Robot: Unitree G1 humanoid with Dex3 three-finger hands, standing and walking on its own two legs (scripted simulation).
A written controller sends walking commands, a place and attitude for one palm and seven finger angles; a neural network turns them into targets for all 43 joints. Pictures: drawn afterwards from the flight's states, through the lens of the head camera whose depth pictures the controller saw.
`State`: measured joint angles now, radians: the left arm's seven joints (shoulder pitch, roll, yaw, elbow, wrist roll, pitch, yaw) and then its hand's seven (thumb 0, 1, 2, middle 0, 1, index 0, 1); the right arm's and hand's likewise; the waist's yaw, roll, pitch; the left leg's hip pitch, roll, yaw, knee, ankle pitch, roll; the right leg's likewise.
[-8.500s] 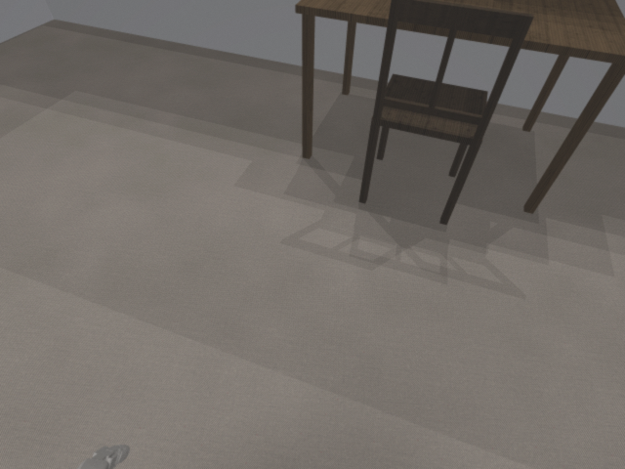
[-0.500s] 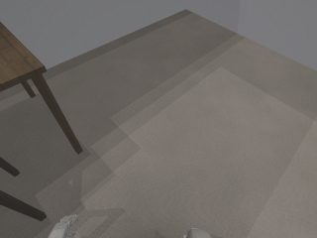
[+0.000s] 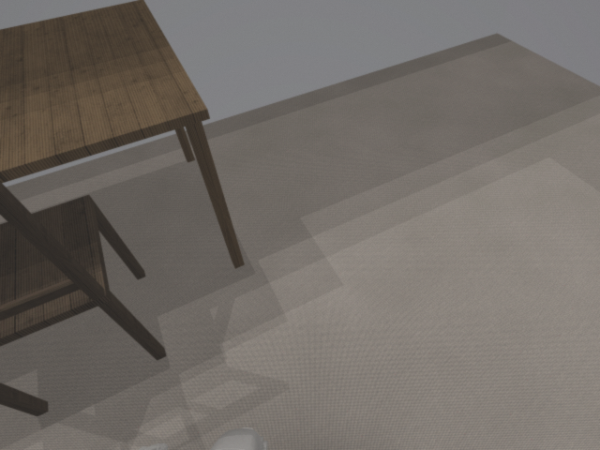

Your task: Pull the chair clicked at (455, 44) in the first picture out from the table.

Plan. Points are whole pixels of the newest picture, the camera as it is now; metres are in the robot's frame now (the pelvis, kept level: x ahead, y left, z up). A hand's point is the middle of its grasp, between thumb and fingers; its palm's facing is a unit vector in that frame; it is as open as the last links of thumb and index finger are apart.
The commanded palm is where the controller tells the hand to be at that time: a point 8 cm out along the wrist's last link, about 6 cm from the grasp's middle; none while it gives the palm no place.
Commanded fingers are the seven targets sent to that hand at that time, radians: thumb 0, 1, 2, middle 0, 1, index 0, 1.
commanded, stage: turn to face it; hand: left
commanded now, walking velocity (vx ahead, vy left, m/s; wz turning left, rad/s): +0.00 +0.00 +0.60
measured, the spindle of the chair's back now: out of the picture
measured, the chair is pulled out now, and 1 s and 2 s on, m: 0.00 0.00 0.00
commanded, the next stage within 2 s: take the last steps up to it in 0.84 s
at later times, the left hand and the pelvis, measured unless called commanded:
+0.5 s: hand out of the picture +0.05 +0.30 -0.16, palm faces +0.27 -0.93 -0.24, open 7.4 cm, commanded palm none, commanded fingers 0.00 0.90 0.90 -0.20 -0.30 -0.20 -0.30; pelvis +0.00 +0.07 +0.01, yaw +15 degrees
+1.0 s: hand out of the picture -0.01 +0.21 -0.15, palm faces +0.44 -0.86 -0.27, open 7.4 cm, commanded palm none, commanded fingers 0.00 0.90 0.90 -0.20 -0.30 -0.20 -0.30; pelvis +0.00 +0.01 +0.00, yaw +27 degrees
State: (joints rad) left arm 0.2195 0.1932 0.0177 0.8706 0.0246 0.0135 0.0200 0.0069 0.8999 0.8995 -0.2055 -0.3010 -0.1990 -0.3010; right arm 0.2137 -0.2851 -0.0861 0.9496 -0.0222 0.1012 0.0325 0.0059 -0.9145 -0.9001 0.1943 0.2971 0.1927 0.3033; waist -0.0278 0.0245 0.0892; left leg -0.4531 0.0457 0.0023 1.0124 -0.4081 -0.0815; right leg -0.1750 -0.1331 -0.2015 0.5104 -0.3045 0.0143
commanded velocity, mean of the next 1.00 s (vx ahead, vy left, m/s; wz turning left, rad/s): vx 0.02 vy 0.01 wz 0.40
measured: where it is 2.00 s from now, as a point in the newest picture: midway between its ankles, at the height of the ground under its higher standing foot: outside the picture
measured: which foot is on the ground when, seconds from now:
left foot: up 0.00-0.12, down 0.14-0.78, up 0.80-1.00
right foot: down 0.00-0.14, up 0.16-0.76, down 0.78-1.00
